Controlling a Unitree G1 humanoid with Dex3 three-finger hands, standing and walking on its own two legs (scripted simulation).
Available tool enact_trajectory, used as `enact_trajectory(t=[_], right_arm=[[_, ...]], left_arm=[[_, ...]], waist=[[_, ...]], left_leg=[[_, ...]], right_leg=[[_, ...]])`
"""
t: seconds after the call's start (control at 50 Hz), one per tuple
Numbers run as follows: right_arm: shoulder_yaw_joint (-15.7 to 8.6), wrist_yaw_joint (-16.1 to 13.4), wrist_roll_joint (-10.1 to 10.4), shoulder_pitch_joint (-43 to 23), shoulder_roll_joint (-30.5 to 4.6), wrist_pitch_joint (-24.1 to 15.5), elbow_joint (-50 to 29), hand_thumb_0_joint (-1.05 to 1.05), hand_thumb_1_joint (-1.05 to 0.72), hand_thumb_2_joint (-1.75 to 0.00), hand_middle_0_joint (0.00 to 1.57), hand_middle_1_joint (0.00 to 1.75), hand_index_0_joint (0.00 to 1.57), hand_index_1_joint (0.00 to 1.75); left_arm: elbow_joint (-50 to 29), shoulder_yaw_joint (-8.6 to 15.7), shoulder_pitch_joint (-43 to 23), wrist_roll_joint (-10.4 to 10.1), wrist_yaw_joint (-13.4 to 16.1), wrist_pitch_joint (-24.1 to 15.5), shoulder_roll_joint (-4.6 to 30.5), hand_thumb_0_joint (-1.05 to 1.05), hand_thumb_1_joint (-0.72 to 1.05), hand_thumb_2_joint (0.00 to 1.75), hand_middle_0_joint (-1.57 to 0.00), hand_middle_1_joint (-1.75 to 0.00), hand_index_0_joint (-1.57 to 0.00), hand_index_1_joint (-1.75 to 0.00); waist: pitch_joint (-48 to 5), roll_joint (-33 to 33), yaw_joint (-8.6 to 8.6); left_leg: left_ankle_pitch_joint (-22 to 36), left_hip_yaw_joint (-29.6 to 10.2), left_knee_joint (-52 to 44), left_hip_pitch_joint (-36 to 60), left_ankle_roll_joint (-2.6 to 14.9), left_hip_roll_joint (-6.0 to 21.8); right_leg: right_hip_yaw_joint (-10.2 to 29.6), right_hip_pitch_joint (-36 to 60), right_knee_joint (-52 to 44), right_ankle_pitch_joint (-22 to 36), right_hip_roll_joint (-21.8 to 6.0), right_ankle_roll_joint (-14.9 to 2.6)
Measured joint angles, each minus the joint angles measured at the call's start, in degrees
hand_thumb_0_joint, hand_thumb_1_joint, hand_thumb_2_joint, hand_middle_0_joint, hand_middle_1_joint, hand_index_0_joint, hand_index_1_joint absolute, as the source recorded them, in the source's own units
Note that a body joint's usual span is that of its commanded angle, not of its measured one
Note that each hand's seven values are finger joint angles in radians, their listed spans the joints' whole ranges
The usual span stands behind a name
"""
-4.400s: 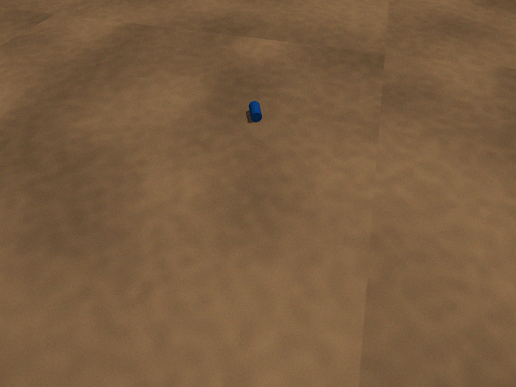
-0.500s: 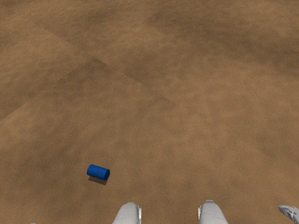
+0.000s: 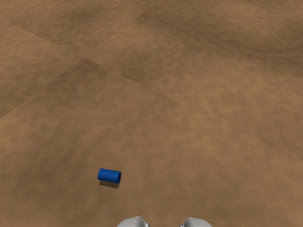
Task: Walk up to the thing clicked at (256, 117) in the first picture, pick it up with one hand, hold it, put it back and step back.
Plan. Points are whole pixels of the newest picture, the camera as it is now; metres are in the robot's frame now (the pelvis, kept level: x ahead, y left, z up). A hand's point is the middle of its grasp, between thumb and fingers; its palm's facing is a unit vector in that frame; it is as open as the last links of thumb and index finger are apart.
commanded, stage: walk up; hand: left
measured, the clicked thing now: (109, 175) +0.47 +0.32 -0.71
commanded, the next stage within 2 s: stand in 1.98 s
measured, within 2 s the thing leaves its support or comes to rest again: neither
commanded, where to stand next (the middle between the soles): +0.06 -0.02 m, yaw -1 degrees
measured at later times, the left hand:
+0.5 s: hand out of the picture +0.10 +0.29 -0.13, palm faces -0.15 -0.89 -0.43, open 7.4 cm
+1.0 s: hand (89, 211) +0.18 +0.21 -0.11, palm faces -0.11 -0.93 -0.34, open 7.4 cm
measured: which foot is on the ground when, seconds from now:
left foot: down 0.00-1.00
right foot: down 0.00-0.04, up 0.06-0.50, down 0.52-1.00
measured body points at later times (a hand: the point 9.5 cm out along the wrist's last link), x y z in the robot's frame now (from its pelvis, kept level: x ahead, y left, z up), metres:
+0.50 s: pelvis +0.01 +0.02 +0.02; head +0.02 +0.02 +0.47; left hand +0.11 +0.34 -0.10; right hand +0.02 -0.31 -0.10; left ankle +0.03 +0.06 -0.71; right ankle +0.01 -0.11 -0.70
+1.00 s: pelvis +0.04 -0.02 +0.04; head +0.04 -0.03 +0.49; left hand +0.18 +0.26 -0.08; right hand +0.10 -0.34 -0.09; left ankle +0.03 +0.06 -0.71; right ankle +0.01 -0.11 -0.71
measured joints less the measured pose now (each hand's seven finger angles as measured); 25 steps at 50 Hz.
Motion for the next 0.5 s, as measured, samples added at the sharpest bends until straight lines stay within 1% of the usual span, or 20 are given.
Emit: enact_trajectory(t=[0.02, 0.04, 0.06, 0.08, 0.1, 0.16, 0.24, 0.3, 0.38, 0.44, 0.5], right_arm=[[0.04, -0.02, -0.02, -0.32, 0.03, -0.55, 0.67, 0.0, -0.9, -0.9, 0.2, 0.3, 0.2, 0.3], [0.05, -0.05, -0.21, -0.73, -0.03, -1.12, 1.3, 0.0, -0.9, -0.9, 0.2, 0.3, 0.2, 0.3], [0.06, -0.05, -0.3, -1.21, -0.09, -1.65, 1.8, 0.0, -0.9, -0.9, 0.2, 0.3, 0.2, 0.3], [0.09, -0.06, -0.35, -1.8, -0.01, -2.15, 2.24, 0.0, -0.9, -0.9, 0.2, 0.3, 0.2, 0.3], [0.12, -0.15, -0.35, -2.44, 0.24, -2.63, 2.67, 0.0, -0.9, -0.9, 0.2, 0.3, 0.2, 0.3], [0.15, -0.71, -0.35, -4.07, 1.17, -3.66, 3.96, 0.0, -0.9, -0.9, 0.2, 0.3, 0.21, 0.3], [-0.5, -1.23, -0.55, -5.29, 1.47, -3.43, 5.04, 0.0, -0.9, -0.9, 0.2, 0.3, 0.21, 0.3], [-1.21, -1.31, -0.79, -5.36, 1.34, -2.81, 5.38, 0.0, -0.9, -0.9, 0.2, 0.3, 0.21, 0.3], [-2.03, -1.22, -1.01, -4.65, 0.8, -1.91, 5.87, 0.0, -0.9, -0.9, 0.2, 0.3, 0.2, 0.3], [-2.34, -1.11, -1.02, -3.98, 0.36, -1.42, 6.67, 0.0, -0.9, -0.9, 0.2, 0.3, 0.2, 0.3], [-2.26, -0.94, -0.95, -3.49, 0.03, -1.09, 7.86, 0.0, -0.9, -0.9, 0.2, 0.3, 0.2, 0.3]], left_arm=[[0.25, -0.36, -0.48, -0.17, -0.2, 0.24, -0.31, 0.01, 0.9, 0.9, -0.21, -0.3, -0.21, -0.3], [0.63, -0.66, -0.92, -0.35, -0.4, 0.57, -0.7, 0.01, 0.9, 0.9, -0.21, -0.3, -0.21, -0.3], [1.08, -0.9, -1.32, -0.51, -0.63, 0.93, -1.04, 0.01, 0.9, 0.9, -0.21, -0.3, -0.21, -0.3], [1.54, -1.08, -1.66, -0.61, -0.84, 1.31, -1.12, 0.01, 0.9, 0.9, -0.21, -0.3, -0.21, -0.3], [2.05, -1.15, -1.99, -0.73, -1.01, 1.68, -0.97, 0.01, 0.9, 0.9, -0.21, -0.3, -0.21, -0.3], [3.76, -1.03, -2.92, -1.3, -1.18, 2.55, -0.04, 0.01, 0.9, 0.9, -0.21, -0.3, -0.21, -0.3], [5.71, -0.6, -3.45, -1.37, -0.9, 3.12, 1.29, 0.01, 0.9, 0.9, -0.21, -0.3, -0.2, -0.3], [6.93, -0.29, -3.39, -1.32, -0.4, 3.66, 2.29, 0.01, 0.9, 0.9, -0.21, -0.3, -0.2, -0.3], [8.32, -0.08, -3.13, -1.14, 0.12, 4.42, 2.89, 0.01, 0.9, 0.9, -0.21, -0.3, -0.2, -0.3], [9.12, -0.02, -3.1, -0.81, 0.11, 4.78, 2.69, 0.01, 0.9, 0.9, -0.21, -0.3, -0.2, -0.3], [9.55, -0.04, -3.25, -0.55, -0.24, 4.73, 1.95, 0.01, 0.9, 0.9, -0.21, -0.3, -0.2, -0.3]], waist=[[-0.38, -0.38, -0.08], [-0.92, -0.59, -0.01], [-1.44, -0.58, -0.07], [-1.8, -0.72, -0.24], [-2.0, -1.1, -0.43], [-2.35, -2.66, -0.87], [-2.57, -3.8, -1.01], [-2.61, -4.47, -1.1], [-2.57, -4.79, -1.41], [-2.46, -4.69, -1.55], [-2.51, -4.32, -1.37]], left_leg=[[2.82, 0.76, -1.8, 0.84, 1.52, -0.52], [3.28, 1.45, -3.06, 1.5, 3.22, -0.96], [3.32, 1.94, -4.02, 2.03, 4.25, -1.1], [3.51, 2.38, -5.05, 2.66, 4.77, -1.12], [3.94, 2.84, -6.37, 3.5, 4.94, -1.15], [6.18, 4.1, -11.53, 6.46, 4.18, -1.27], [8.95, 5.54, -17.55, 9.73, 3.49, -1.11], [10.02, 6.55, -20.08, 11.2, 3.4, -1.16], [10.19, 7.58, -20.88, 11.95, 3.97, -1.4], [9.57, 8.22, -20.02, 11.95, 4.16, -1.57], [8.51, 8.79, -18.36, 11.49, 4.0, -1.59]], right_leg=[[0.48, 0.2, -0.16, 0.11, -0.61, 0.72], [1.4, 0.15, -0.28, 0.56, -0.81, 1.06], [2.5, 0.01, -0.06, -0.34, -0.59, 1.05], [3.7, -0.23, 0.85, -2.02, -0.28, 1.06], [4.98, -0.47, 1.96, -2.97, -0.06, 1.05], [7.95, -0.94, 3.72, -1.02, -0.31, 1.2], [8.72, -1.34, 4.08, 2.16, -1.8, 1.83], [8.28, -1.33, 3.66, 3.39, -2.72, 2.22], [6.65, -0.34, 1.29, 2.74, -3.22, 2.35], [4.96, 1.14, -1.43, 1.78, -3.56, 1.98], [2.98, 3.61, -5.9, 1.78, -4.34, 1.18]])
